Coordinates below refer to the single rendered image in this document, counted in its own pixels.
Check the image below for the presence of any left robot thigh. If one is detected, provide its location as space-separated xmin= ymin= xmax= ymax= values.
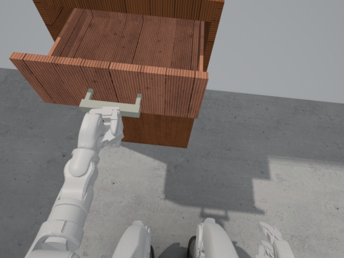
xmin=112 ymin=225 xmax=151 ymax=258

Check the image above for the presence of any robot right shin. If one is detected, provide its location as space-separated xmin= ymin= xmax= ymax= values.
xmin=194 ymin=218 xmax=216 ymax=258

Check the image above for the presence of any left robot hand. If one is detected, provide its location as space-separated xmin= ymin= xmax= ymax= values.
xmin=77 ymin=107 xmax=124 ymax=154

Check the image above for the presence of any drawer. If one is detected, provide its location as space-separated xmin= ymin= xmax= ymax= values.
xmin=9 ymin=8 xmax=209 ymax=118

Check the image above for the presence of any cabinet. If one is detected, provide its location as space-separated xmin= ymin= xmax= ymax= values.
xmin=32 ymin=0 xmax=225 ymax=148

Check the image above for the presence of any right robot hand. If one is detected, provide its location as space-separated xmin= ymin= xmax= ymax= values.
xmin=255 ymin=221 xmax=296 ymax=258

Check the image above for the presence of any handle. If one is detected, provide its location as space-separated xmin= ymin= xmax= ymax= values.
xmin=79 ymin=89 xmax=142 ymax=118

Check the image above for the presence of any left robot forearm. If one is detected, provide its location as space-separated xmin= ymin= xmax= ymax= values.
xmin=24 ymin=148 xmax=100 ymax=258

